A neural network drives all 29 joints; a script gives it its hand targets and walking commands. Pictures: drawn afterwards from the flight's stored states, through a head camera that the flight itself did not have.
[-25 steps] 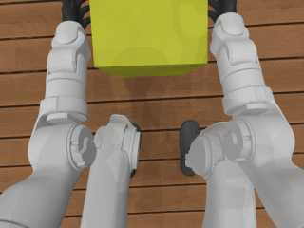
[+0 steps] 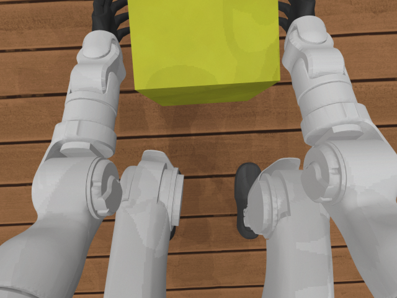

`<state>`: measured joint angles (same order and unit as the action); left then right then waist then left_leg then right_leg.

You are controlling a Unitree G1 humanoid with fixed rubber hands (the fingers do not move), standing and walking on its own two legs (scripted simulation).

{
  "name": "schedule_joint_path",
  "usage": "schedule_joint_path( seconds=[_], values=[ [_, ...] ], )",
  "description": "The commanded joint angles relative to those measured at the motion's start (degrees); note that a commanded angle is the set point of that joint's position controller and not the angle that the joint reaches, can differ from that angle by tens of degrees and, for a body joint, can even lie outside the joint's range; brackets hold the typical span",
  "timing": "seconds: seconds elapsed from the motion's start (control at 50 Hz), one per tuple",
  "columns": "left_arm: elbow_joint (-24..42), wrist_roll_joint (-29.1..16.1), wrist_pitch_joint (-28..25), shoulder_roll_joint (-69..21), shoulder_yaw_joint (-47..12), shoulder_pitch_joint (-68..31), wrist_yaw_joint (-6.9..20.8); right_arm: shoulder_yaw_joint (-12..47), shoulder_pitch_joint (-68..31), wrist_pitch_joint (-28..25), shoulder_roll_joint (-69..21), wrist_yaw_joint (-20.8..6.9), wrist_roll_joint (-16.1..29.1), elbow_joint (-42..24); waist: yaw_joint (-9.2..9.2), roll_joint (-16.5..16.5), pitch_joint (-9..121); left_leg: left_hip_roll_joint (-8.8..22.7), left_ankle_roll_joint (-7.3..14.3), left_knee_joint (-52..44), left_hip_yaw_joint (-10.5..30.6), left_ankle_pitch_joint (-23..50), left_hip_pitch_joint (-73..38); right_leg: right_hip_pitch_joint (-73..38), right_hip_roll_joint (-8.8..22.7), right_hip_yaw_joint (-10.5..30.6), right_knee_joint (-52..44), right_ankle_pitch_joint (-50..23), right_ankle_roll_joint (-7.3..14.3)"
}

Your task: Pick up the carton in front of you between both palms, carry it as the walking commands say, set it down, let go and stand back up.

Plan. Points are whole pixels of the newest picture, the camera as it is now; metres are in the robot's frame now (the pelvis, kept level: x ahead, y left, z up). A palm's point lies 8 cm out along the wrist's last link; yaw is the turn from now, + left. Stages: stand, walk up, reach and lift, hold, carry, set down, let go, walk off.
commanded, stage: set down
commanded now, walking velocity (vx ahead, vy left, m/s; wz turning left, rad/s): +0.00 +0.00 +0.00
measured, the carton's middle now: (202, 43) +0.52 +0.03 -0.23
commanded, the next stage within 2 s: let go in 1.96 s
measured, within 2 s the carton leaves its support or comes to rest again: rests again in 0.70 s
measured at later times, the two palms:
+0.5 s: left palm (107, 33) +0.51 +0.18 -0.15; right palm (300, 22) +0.54 -0.13 -0.15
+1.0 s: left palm (78, 33) +0.51 +0.23 -0.16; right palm (314, 24) +0.54 -0.15 -0.16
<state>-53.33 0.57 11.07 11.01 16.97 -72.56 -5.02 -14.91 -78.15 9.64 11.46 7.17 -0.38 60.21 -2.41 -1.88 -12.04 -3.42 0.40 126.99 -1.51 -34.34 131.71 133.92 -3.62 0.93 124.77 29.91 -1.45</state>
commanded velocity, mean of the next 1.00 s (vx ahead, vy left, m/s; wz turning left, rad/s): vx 0.00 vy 0.00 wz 0.00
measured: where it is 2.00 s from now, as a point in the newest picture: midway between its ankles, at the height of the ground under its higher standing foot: (206, 214)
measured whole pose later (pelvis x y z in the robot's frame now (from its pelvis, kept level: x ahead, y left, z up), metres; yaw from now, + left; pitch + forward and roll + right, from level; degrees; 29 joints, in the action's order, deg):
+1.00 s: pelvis +0.00 +0.00 +0.00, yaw +0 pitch +35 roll -1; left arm -59.3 -14.7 1.3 22.1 6.0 -74.1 -4.2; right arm -3.7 -77.2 1.9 20.9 6.6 13.2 60.9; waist -3.3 -0.1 -20.0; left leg -3.8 0.3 128.9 -1.1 -35.4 128.3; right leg 130.0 -3.2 0.4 126.5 31.3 -1.6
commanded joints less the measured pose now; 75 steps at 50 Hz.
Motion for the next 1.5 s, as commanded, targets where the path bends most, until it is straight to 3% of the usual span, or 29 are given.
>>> schedule_joint_path(
  seconds=[0.0,0.26,0.52,0.58,0.64,0.66,0.7,0.78,0.9,0.98,1.06,1.16,1.28,1.48],
  values=[
    [6.1,-3.8,-2.6,-46.0,-18.8,-36.1,16.4,16.4,-27.6,-1.4,-53.9,-13.8,4.3,-4.0,-4.25,-0.7,55.5,-3.4,-0.4,-11.9,-0.2,15.9,-24.4,-30.2,-4.7,-2.3,-5.9,-12.0,1.9],
    [-1.9,2.1,-1.2,-39.2,-10.9,-30.8,18.1,10.4,-25.8,-0.7,-45.5,-14.3,0.1,1.9,-4.42,0.2,40.7,-2.4,0.2,-11.6,0.2,8.7,-18.0,-26.1,-5.1,-1.3,-6.7,-5.0,2.6],
    [-6.0,5.8,-1.3,-30.0,-5.4,-25.7,16.6,6.1,-21.6,-0.9,-35.1,-13.9,-2.8,5.0,-3.72,0.0,34.6,-1.9,0.2,-11.9,0.8,6.5,-17.6,-24.7,-3.9,-1.3,-6.8,-2.6,2.2],
    [-6.3,6.0,-3.0,-19.0,-2.1,-22.3,13.4,4.3,-18.5,-2.3,-23.2,-11.2,-3.0,5.2,-4.01,0.1,36.5,-1.0,-0.5,-11.7,0.6,7.2,-20.0,-27.7,-3.0,-1.2,-6.5,-3.5,1.4],
    [-7.4,4.3,-7.1,11.5,2.9,-13.8,4.6,0.0,-10.8,-5.9,9.8,-3.2,-1.6,5.2,-3.11,0.1,40.6,1.0,-2.1,-12.1,0.3,7.7,-24.1,-32.8,-1.0,-1.4,-6.0,-5.4,-0.2],
    [-7.3,1.8,-8.4,14.6,1.6,-16.3,2.7,1.7,-13.6,-6.9,12.1,-1.6,1.0,3.7,-3.60,-0.3,43.7,1.5,-2.2,-11.6,0.6,9.6,-24.8,-34.3,-0.4,-1.2,-5.8,-7.3,-0.4],
    [-7.2,-3.0,-10.1,17.4,-0.8,-18.3,0.9,5.2,-16.6,-8.0,12.5,-0.7,6.4,2.7,-4.96,0.1,47.7,1.9,-2.5,-11.2,0.8,13.3,-26.4,-35.5,0.2,-0.5,-5.3,-10.0,-0.5],
    [-2.2,-11.1,-12.3,17.2,-7.6,-19.6,0.7,10.8,-17.2,-9.8,11.9,-0.8,12.7,-0.9,-3.60,1.1,57.3,2.3,-2.4,-9.5,1.7,22.6,-30.7,-39.5,0.5,-0.3,-3.1,-18.4,0.2],
    [0.4,-16.1,-11.1,17.0,-11.3,-15.8,1.0,10.9,-12.2,-9.0,13.3,-0.6,14.1,-5.5,-2.05,1.6,66.2,2.0,-2.7,-11.3,1.7,24.7,-36.3,-42.4,0.8,-2.1,-3.9,-18.6,0.4],
    [4.2,-15.6,-9.2,16.9,-9.9,-11.6,-0.1,9.3,-9.9,-7.4,13.8,0.0,11.6,-11.1,-1.61,-0.3,75.5,1.0,-2.5,-14.1,1.0,23.4,-42.1,-47.3,0.5,-3.6,-6.7,-16.5,0.3],
    [8.9,-12.2,-6.7,17.1,-6.9,-9.7,-1.1,6.4,-8.9,-4.7,13.7,0.2,9.0,-16.0,-2.48,0.8,77.0,-0.1,-2.1,-18.7,-0.2,19.6,-45.0,-46.2,-0.2,-5.0,-11.1,-11.9,0.6],
    [5.7,-8.7,-5.5,12.4,-4.4,-7.4,-0.3,3.0,-4.2,-3.1,10.6,-1.0,4.9,-10.0,-0.88,1.5,61.1,0.1,-2.1,-24.8,0.3,12.6,-37.4,-37.6,-0.3,-5.0,-17.6,-5.1,0.9],
    [5.9,-7.5,-6.5,11.5,-3.5,-4.4,1.0,1.7,-1.4,-4.5,9.6,-1.6,3.8,-10.1,-1.44,2.7,65.8,0.0,-3.0,-28.6,-0.4,19.5,-39.9,-40.6,-0.8,-4.0,-22.2,-11.9,0.6],
    [14.7,-7.4,-4.5,14.8,-1.1,0.1,3.4,3.1,0.5,-1.5,8.9,-1.2,3.1,-22.1,-3.08,-2.0,79.4,-0.7,-3.3,-38.5,-1.9,24.3,-47.5,-60.1,-1.8,-3.9,-33.2,-18.5,0.0]
  ],
)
